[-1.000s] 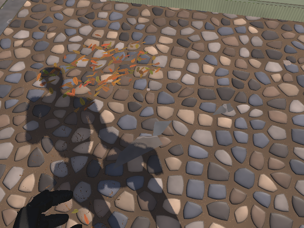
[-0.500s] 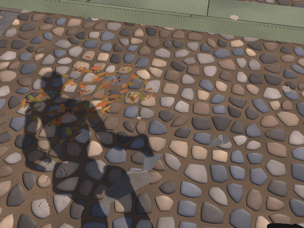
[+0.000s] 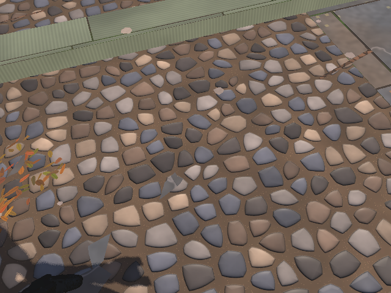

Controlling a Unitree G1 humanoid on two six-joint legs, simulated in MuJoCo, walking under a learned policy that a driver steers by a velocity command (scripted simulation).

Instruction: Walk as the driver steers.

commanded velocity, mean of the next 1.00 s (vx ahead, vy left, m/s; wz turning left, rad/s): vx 0.80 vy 0.00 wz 0.45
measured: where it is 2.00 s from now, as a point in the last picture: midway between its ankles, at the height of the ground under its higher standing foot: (71, 86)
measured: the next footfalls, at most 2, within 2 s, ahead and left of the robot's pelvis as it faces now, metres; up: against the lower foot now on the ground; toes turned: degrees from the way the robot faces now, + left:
left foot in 0.52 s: +0.35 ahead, +0.22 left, +0.00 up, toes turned +28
right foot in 1.02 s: +0.82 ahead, +0.39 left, +0.00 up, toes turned +27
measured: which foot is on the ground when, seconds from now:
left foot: up 0.00-0.50, down 0.52-1.00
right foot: down 0.00-0.54, up 0.56-1.00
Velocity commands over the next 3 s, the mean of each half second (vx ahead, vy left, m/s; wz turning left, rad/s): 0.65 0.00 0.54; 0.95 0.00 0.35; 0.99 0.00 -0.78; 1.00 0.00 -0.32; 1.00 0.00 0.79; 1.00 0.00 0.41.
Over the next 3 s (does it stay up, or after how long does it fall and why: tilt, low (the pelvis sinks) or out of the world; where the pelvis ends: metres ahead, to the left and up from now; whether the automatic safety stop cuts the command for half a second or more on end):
stays up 2.40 0.77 0.10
